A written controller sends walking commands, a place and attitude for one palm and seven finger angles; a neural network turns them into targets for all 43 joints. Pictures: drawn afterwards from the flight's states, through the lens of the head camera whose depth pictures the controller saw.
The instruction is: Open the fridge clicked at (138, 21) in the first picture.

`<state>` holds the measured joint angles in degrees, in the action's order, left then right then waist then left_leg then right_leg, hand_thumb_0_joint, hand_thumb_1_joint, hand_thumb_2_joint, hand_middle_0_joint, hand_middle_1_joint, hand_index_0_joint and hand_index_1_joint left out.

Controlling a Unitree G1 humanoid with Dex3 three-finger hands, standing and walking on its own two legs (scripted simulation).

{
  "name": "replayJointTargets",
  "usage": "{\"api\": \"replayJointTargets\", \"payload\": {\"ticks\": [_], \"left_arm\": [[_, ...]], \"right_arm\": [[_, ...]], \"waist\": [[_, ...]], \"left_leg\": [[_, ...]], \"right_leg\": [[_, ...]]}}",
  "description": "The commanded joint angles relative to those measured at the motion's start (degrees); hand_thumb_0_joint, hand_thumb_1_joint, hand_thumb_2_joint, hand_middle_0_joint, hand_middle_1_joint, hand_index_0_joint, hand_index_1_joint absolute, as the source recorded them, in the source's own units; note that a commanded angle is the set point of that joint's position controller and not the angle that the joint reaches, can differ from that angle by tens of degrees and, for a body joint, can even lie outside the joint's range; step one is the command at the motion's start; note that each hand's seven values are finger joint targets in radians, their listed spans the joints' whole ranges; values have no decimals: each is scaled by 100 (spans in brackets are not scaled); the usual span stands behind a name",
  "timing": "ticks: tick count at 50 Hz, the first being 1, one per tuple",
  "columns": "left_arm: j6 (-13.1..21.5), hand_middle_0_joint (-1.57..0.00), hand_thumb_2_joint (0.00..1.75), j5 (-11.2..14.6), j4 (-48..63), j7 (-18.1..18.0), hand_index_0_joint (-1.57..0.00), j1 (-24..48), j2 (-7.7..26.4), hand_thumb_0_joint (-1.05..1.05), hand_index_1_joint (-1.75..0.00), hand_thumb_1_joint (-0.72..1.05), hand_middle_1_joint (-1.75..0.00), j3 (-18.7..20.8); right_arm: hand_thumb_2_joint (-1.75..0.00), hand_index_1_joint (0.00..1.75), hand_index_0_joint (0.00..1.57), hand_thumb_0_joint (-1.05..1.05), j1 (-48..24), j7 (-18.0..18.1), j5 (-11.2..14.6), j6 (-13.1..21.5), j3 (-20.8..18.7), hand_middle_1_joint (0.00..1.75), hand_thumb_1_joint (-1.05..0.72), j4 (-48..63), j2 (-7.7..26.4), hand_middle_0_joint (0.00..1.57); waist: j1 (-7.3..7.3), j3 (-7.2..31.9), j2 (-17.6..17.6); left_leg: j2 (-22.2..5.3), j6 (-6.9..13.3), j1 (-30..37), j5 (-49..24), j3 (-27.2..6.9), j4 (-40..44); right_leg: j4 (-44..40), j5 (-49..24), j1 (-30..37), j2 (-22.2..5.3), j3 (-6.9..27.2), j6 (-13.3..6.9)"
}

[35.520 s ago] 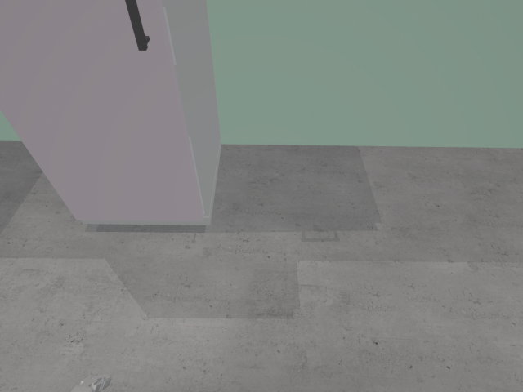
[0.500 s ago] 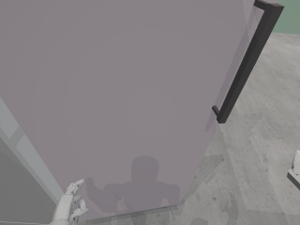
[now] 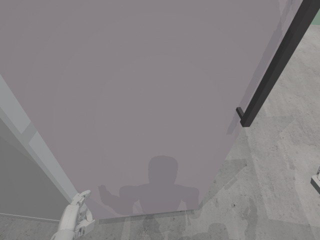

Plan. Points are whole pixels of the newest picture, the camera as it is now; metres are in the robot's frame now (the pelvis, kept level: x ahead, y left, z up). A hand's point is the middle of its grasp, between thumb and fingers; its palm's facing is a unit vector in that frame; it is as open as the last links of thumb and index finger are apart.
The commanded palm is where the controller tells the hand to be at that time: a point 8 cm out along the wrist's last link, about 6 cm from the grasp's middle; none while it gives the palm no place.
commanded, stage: step back with the hand held close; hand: right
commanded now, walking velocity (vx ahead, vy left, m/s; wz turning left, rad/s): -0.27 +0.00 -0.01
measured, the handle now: (266, 71) +0.39 -0.21 +0.26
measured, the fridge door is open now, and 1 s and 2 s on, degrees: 78 78 78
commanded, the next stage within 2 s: stop stepping back and stand still in 1.36 s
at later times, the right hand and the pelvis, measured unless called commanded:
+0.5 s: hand out of the picture +0.14 -0.29 +0.16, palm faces +0.48 +0.77 -0.42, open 7.4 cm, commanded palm +0.08 -0.32 +0.18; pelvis -0.06 -0.02 -0.01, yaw +0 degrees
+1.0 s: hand out of the picture +0.10 -0.26 +0.17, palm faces +0.33 +0.82 -0.47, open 7.4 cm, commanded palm +0.04 -0.31 +0.18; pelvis -0.11 -0.02 -0.01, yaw +2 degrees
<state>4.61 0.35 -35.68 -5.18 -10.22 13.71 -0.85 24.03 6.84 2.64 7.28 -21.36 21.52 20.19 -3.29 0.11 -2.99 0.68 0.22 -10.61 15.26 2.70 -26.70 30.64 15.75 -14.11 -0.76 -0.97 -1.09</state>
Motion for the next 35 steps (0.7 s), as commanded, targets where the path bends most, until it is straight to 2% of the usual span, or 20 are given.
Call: {"api": "replayJointTargets", "payload": {"ticks": [1, 4, 7, 9, 14, 18, 19, 21, 23, 24, 25, 27, 28, 29, 30, 31, 32, 33, 34, 35], "left_arm": [[52, -20, 90, 36, 1154, -34, -20, 535, 546, 0, -30, 90, -30, 249], [-5, -20, 90, 46, 1260, -66, -20, 570, 555, 0, -30, 90, -30, 269], [22, -20, 90, 55, 1303, -83, -20, 473, 558, 0, -30, 90, -30, 260], [89, -20, 90, 57, 1305, -111, -20, 471, 610, 0, -30, 90, -30, 274], [272, -20, 90, 59, 1257, -127, -20, 353, 704, 0, -30, 90, -30, 290], [389, -20, 90, 68, 1196, -91, -20, 252, 683, 0, -30, 90, -30, 288], [423, -20, 90, 53, 1190, -101, -20, 257, 706, 0, -30, 90, -30, 306], [454, -20, 90, 37, 1149, -73, -20, 227, 637, 0, -30, 90, -30, 283], [470, -20, 90, 11, 1083, -39, -20, 196, 599, 0, -30, 90, -30, 279], [473, -20, 90, -28, 1037, -48, -20, 188, 626, 0, -30, 90, -30, 294], [466, -20, 90, -26, 984, -18, -20, 171, 553, 0, -30, 90, -30, 245], [476, -20, 90, -20, 958, -6, -20, 193, 557, 0, -30, 90, -30, 251], [480, -20, 90, -25, 986, -6, -20, 223, 571, 0, -30, 90, -30, 247], [497, -20, 90, -32, 1048, -34, -20, 269, 637, 0, -30, 90, -30, 279], [510, -20, 90, -9, 1091, -34, -20, 296, 645, 0, -30, 90, -30, 260], [556, -20, 90, 8, 1157, -41, -20, 364, 717, 0, -30, 90, -30, 291], [584, -20, 90, -23, 1165, -53, -20, 354, 749, 0, -30, 90, -30, 321], [592, -20, 90, -24, 1143, -29, -20, 299, 680, 0, -30, 90, -30, 339], [626, -20, 90, -15, 1152, -14, -20, 264, 659, 0, -30, 90, -30, 361], [656, -20, 90, -9, 1083, 17, -20, 214, 645, 0, -30, 90, -30, 351]], "right_arm": [[-90, 30, 20, 0, 379, 121, -26, 433, -787, 30, -90, 1518, 1274, 20], [-90, 30, 20, 0, 610, 201, -22, 492, -1115, 30, -90, 1808, 1553, 20], [-90, 30, 20, 0, 679, 217, 10, 551, -1081, 30, -90, 1843, 1453, 20], [-90, 30, 20, 0, 617, 236, -7, 573, -1134, 30, -90, 1841, 1508, 20], [-90, 30, 20, 0, 294, 228, -103, 630, -996, 30, -90, 1677, 1299, 20], [-90, 30, 20, 0, 5, 229, -173, 687, -855, 30, -90, 1681, 1165, 20], [-90, 30, 20, 0, -58, 239, -198, 709, -953, 30, -90, 1762, 1293, 20], [-90, 30, 20, 0, -121, 244, -191, 756, -873, 30, -90, 1770, 1239, 20], [-90, 30, 20, 0, -171, 274, -170, 803, -874, 30, -90, 1882, 1292, 20], [-90, 30, 20, 0, -120, 302, -156, 807, -1011, 30, -90, 1906, 1454, 20], [-90, 30, 20, 0, -114, 309, -126, 821, -869, 30, -90, 1959, 1307, 20], [-90, 30, 20, 0, -40, 352, -110, 884, -979, 30, -90, 2070, 1410, 20], [-90, 30, 20, 0, 30, 361, -101, 908, -1024, 30, -90, 2113, 1436, 20], [-90, 30, 20, 0, 177, 374, -105, 913, -1175, 30, -90, 2143, 1529, 20], [-90, 30, 20, 0, 276, 359, -113, 933, -1165, 30, -90, 2136, 1433, 20], [-90, 30, 20, 0, 183, 328, -170, 985, -1202, 30, -90, 2174, 1395, 20], [-90, 30, 20, 0, 135, 312, -257, 1015, -1318, 30, -90, 2026, 1429, 20], [-90, 30, 20, 0, 71, 280, -283, 1019, -1294, 30, -90, 1937, 1401, 20], [-90, 30, 20, 0, 112, 254, -266, 1043, -1346, 30, -90, 1938, 1475, 20], [-90, 30, 20, 0, 231, 206, -241, 1056, -1182, 30, -90, 1921, 1321, 20]], "waist": [[81, 923, 18], [42, 1007, -76], [83, 916, -228], [74, 831, -346], [135, 522, -501], [189, 352, -249], [185, 364, -149], [222, 252, 193], [265, 186, 467], [270, 222, 547], [307, 319, 523], [304, 498, 409], [302, 505, 164], [266, 576, -170], [247, 601, -608], [225, 546, -1089], [201, 341, -1409], [200, 203, -1228], [169, 288, -883], [165, 282, -641]], "left_leg": [[-845, 48, -8, -2158, -564, 165], [-712, 38, 120, -1793, -444, 22], [-561, 6, 109, -1386, -417, -132], [-470, -21, 127, -1016, -364, -251], [-299, -77, 491, -588, -347, -694], [-326, -55, 472, -339, -468, -708], [-371, -37, 366, -299, -548, -553], [-538, 63, -108, 180, -822, -106], [-835, 289, -777, 729, -1171, 378], [-988, 386, -1072, 672, -1314, 534], [-1126, 479, -1153, 432, -1317, 522], [-1146, 484, -1249, 69, -1224, 349], [-1011, 413, -1179, 66, -1113, 172], [-724, 261, -860, 53, -843, -133], [-364, 71, -395, 175, -512, -608], [-31, -84, 312, 320, -310, -1336], [112, -146, 795, 232, -247, -1945], [109, -136, 758, 142, -267, -2094], [89, -114, 483, 168, -317, -1805], [110, -114, 262, 398, -280, -1565]], "right_leg": [[-308, -2013, 405, -576, 451, -230], [-487, -1925, 99, -675, 631, -249], [-689, -1439, -257, -755, 757, -278], [-870, -901, -510, -827, 874, -310], [-1279, 990, -1569, -994, 1115, -485], [-1188, 1862, -2035, -928, 1105, -510], [-1069, 1887, -1947, -855, 1071, -495], [-717, 2009, -1791, -639, 921, -415], [-210, 1819, -1366, -411, 797, -296], [65, 1524, -1055, -328, 737, -244], [236, 1232, -868, -286, 711, -198], [276, 930, -581, -316, 759, -172], [-1, 945, -671, -409, 902, -206], [-513, 904, -866, -599, 1137, -259], [-1126, 1314, -1278, -890, 1426, -349], [-1843, 2440, -2060, -1304, 1838, -520], [-2214, 3080, -2831, -1557, 2104, -690], [-2103, 2743, -2876, -1551, 2047, -737], [-1770, 1934, -2359, -1462, 1939, -726], [-1632, 1657, -2004, -1416, 1812, -702]]}}
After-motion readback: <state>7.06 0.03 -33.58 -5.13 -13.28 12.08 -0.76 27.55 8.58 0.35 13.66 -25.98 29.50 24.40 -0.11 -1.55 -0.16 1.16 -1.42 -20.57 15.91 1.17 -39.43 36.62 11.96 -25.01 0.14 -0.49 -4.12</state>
